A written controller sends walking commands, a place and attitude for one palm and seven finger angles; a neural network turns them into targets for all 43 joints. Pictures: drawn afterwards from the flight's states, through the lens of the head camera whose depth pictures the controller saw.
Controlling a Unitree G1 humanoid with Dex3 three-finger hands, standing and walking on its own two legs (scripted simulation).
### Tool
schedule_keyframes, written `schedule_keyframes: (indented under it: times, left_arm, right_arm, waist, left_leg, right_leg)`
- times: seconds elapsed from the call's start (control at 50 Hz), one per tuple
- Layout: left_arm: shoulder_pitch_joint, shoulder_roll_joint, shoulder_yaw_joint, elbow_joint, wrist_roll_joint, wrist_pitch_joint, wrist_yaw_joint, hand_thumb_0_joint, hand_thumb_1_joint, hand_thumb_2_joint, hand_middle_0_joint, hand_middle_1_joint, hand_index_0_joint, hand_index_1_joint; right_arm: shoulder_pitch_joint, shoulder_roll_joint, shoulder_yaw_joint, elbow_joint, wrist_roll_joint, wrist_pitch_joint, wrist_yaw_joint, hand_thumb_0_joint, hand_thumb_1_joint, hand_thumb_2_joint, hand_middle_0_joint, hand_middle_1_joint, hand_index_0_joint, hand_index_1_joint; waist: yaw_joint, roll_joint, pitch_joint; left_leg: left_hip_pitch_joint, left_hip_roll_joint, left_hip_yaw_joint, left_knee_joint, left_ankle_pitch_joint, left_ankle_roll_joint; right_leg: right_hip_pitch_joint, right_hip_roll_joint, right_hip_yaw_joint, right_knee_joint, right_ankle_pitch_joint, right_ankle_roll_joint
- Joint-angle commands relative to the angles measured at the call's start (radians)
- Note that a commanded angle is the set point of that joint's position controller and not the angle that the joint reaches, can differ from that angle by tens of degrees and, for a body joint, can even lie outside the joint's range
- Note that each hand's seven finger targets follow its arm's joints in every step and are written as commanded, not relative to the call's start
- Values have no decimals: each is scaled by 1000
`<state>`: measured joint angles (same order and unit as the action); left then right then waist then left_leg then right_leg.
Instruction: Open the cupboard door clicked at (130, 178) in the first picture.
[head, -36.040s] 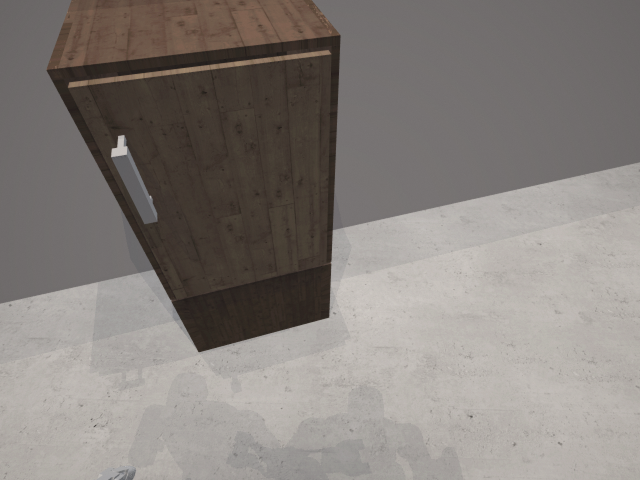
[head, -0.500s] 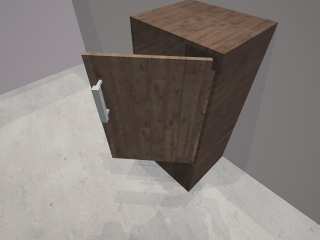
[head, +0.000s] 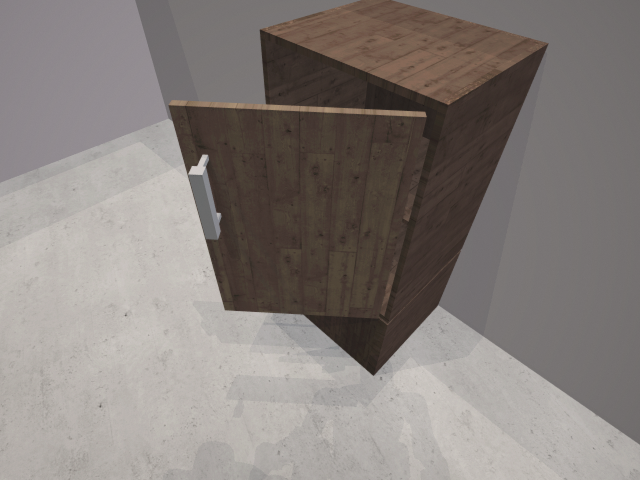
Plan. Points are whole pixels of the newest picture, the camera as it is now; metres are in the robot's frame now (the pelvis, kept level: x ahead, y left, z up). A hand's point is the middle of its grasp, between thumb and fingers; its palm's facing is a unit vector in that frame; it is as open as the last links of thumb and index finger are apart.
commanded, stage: look again from close up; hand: left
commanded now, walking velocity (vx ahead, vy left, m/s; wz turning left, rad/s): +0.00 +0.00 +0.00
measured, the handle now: (208, 197) +0.59 +0.24 +0.00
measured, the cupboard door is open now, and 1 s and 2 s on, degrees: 42 42 42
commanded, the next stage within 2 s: shuffle to correct the standing spot in 0.10 s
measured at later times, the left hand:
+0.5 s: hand out of the picture -0.02 +0.20 -0.19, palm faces +0.06 -0.99 -0.14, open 7.4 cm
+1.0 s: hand out of the picture +0.11 +0.24 -0.19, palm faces +0.05 -0.99 -0.15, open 7.3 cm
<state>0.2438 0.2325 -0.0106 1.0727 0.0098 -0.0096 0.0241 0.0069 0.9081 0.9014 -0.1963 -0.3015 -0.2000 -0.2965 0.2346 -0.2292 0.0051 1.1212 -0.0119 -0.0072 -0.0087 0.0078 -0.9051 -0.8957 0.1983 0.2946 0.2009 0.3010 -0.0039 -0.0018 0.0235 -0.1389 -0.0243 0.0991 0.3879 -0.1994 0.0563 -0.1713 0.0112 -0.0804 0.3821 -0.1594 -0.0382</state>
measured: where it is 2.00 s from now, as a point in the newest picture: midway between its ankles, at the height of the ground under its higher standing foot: outside the picture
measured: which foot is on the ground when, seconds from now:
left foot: down 0.00-1.00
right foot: down 0.00-0.56, up 0.58-1.00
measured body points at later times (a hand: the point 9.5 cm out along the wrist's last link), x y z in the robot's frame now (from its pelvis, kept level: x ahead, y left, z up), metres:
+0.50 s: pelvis +0.02 +0.04 -0.01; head +0.01 +0.05 +0.44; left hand -0.02 +0.25 -0.18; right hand -0.01 -0.19 -0.16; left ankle +0.01 +0.08 -0.74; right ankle +0.04 -0.09 -0.74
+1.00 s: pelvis +0.06 +0.07 +0.00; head +0.08 +0.12 +0.45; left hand +0.10 +0.30 -0.18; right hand -0.02 -0.11 -0.14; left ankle +0.01 +0.08 -0.74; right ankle +0.02 -0.10 -0.65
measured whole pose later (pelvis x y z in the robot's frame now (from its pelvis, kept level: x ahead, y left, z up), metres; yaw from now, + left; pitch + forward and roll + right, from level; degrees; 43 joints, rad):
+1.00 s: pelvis +0.06 +0.07 +0.00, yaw -1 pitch -1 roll -5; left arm 0.23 0.16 0.08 1.02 0.01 0.08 0.06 0.01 0.92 0.90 -0.19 -0.30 -0.20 -0.30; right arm 0.41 -0.02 0.00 1.13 -0.01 -0.03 -0.09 0.00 -0.90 -0.90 0.20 0.29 0.20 0.30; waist -0.04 -0.02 0.05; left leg -0.09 -0.04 0.12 0.37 -0.28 0.14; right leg -0.46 0.03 0.04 1.10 -0.32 0.03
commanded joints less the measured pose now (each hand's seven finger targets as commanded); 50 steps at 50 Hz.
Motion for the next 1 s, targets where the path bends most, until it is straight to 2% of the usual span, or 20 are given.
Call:
schedule_keyframes:
  times: [0.0, 0.18, 0.24, 0.32, 0.42, 0.48, 0.5, 0.52, 0.54, 0.56, 0.58, 0.6, 0.62, 0.64, 0.66, 0.7, 0.74, 0.86, 0.92, 0.98]
  left_arm:
    - [22, 119, 25, -39, 4, -21, 11, 0, 900, 900, -200, -300, -200, -300]
    - [67, 74, 15, -15, 6, -16, 17, 0, 900, 900, -200, -300, -200, -300]
    - [109, 38, 10, 1, 9, -10, 19, 0, 900, 900, -200, -300, -200, -300]
    - [152, 40, 30, -4, 17, 2, 14, 0, 900, 900, -200, -300, -200, -300]
    - [202, 38, 54, -9, 11, -3, 14, 0, 900, 900, -200, -300, -200, -300]
    - [193, 33, 66, -23, 10, 0, 14, 0, 900, 900, -200, -300, -200, -300]
    - [173, 18, 65, -32, 12, 3, 12, 0, 900, 900, -200, -300, -200, -300]
    - [148, -15, 59, -44, 15, 7, 10, 0, 900, 900, -200, -300, -200, -300]
    - [119, -57, 47, -59, 22, 9, 8, 0, 900, 900, -200, -300, -200, -300]
    - [89, -67, 40, -72, 28, 8, 14, 0, 900, 900, -200, -300, -200, -300]
    - [119, -59, 42, -57, 25, 10, 19, 0, 900, 900, -200, -300, -200, -300]
    - [149, -70, 42, -34, 17, 9, 24, 0, 900, 900, -200, -300, -200, -300]
    - [167, -82, 39, -17, 9, 12, 29, 0, 900, 900, -200, -300, -200, -300]
    - [178, -86, 41, -8, 5, 16, 30, 0, 900, 900, -200, -300, -200, -300]
    - [191, -91, 46, -2, 2, 24, 35, 0, 900, 900, -200, -300, -200, -300]
    - [196, -83, 56, 2, 1, 42, 39, 0, 900, 900, -200, -300, -200, -300]
    - [179, -66, 70, -10, 3, 54, 39, 0, 900, 900, -200, -300, -200, -300]
    - [95, -60, 94, -63, 10, 71, 38, 0, 900, 900, -200, -300, -200, -300]
    - [66, -56, 98, -81, 10, 75, 40, 0, 900, 900, -200, -300, -200, -300]
    - [30, -52, 98, -100, 7, 76, 40, 0, 900, 900, -200, -300, -200, -300]
  right_arm:
    - [-4, -134, -24, -36, -3, -19, -10, 0, -900, -900, 200, 300, 200, 300]
    - [34, -98, -21, -11, 1, -18, -13, 0, -900, -900, 200, 300, 200, 300]
    - [80, -59, -14, 4, -3, -5, -11, 0, -900, -900, 200, 300, 200, 300]
    - [110, -56, -22, -4, -10, 12, -8, 0, -900, -900, 200, 300, 200, 300]
    - [155, -11, -24, -23, -9, 4, -10, 0, -900, -900, 200, 300, 200, 300]
    - [200, 6, -28, -24, -8, -3, -11, 0, -900, -900, 200, 300, 200, 300]
    - [227, 5, -31, -21, -8, -5, -12, 0, -900, -900, 200, 300, 200, 300]
    - [260, -9, -35, -14, -11, -8, -16, 0, -900, -900, 200, 300, 200, 300]
    - [321, -44, -44, 2, -10, -17, -23, 0, -900, -900, 200, 300, 200, 300]
    - [348, -44, -39, 9, -9, -24, -34, 0, -900, -900, 200, 300, 200, 300]
    - [341, -10, -22, 14, -6, -32, -44, 0, -900, -900, 200, 300, 200, 300]
    - [335, 16, -9, 16, -4, -41, -53, 0, -900, -900, 200, 300, 200, 300]
    - [329, 19, -3, 20, -1, -46, -59, 0, -900, -900, 200, 300, 200, 300]
    - [321, 21, 0, 22, 3, -49, -64, 0, -900, -900, 200, 300, 200, 300]
    - [312, 11, -2, 22, 4, -49, -69, 0, -900, -900, 200, 300, 200, 300]
    - [302, 9, -8, 29, 6, -41, -78, 0, -900, -900, 200, 300, 200, 300]
    - [302, 15, -14, 30, 6, -31, -84, 0, -900, -900, 200, 300, 200, 300]
    - [327, 48, -31, 31, -4, -19, -93, 0, -900, -900, 200, 300, 200, 300]
    - [331, 60, -37, 26, -4, -17, -96, 0, -900, -900, 200, 300, 200, 300]
    - [327, 59, -43, 15, -6, -15, -95, 0, -900, -900, 200, 300, 200, 300]
  waist:
    - [5, -10, 48]
    - [5, 7, 36]
    - [5, -9, 50]
    - [13, -21, 129]
    - [10, -109, 136]
    - [-9, -72, 126]
    - [-23, -38, 140]
    - [-39, 37, 167]
    - [-64, 166, 165]
    - [-65, 172, 189]
    - [-40, 94, 164]
    - [-24, 34, 118]
    - [-13, 10, 84]
    - [-2, 11, 67]
    - [4, 35, 50]
    - [8, 81, 27]
    - [8, 93, 47]
    - [-13, 122, 64]
    - [-21, 148, 49]
    - [-31, 135, 41]
  left_leg:
    - [-88, 140, -168, -123, -63, -11]
    - [-83, 148, -170, -141, -66, -14]
    - [-95, 130, -156, -131, -175, -16]
    - [-178, 106, -146, -90, -347, -5]
    - [-202, 54, -76, 76, -233, -10]
    - [-143, 55, -69, 81, -253, -9]
    - [-105, 78, -104, 23, -296, 1]
    - [-61, 142, -200, -74, -346, 20]
    - [14, 278, -385, -217, -351, 53]
    - [76, 347, -470, -256, -75, 49]
    - [107, 347, -410, -199, 263, 28]
    - [130, 329, -328, -141, 596, -12]
    - [126, 315, -253, -101, 825, -36]
    - [123, 297, -213, -79, 985, -51]
    - [123, 282, -177, -71, 1052, -79]
    - [125, 263, -147, -64, 1039, -120]
    - [106, 266, -148, -58, 1021, -132]
    - [109, 273, -156, -31, 964, -92]
    - [153, 259, -154, -18, 1004, -105]
    - [183, 262, -173, -12, 991, -71]
  right_leg:
    - [-7, -142, 164, -93, -71, -5]
    - [5, -138, 148, -72, -24, 3]
    - [-11, -141, 153, -79, -146, 2]
    - [-80, -151, 203, -93, -379, -18]
    - [-82, -220, 312, -121, -436, -80]
    - [-154, -223, 290, -88, -471, -92]
    - [-210, -186, 250, -36, -455, -80]
    - [-288, -118, 166, 81, -378, -50]
    - [-364, -33, 29, 301, -258, -4]
    - [-455, -31, 33, 455, -306, 10]
    - [-448, -65, 88, 515, -278, 12]
    - [-400, -76, 102, 528, -252, 19]
    - [-338, -80, 109, 536, -234, 29]
    - [-304, -67, 102, 534, -220, 35]
    - [-279, -54, 101, 543, -193, 40]
    - [-265, -32, 101, 575, -156, 46]
    - [-286, -18, 102, 617, -157, 49]
    - [-384, 7, 134, 757, -161, 64]
    - [-403, 18, 133, 761, -162, 69]
    - [-395, 13, 131, 709, -182, 71]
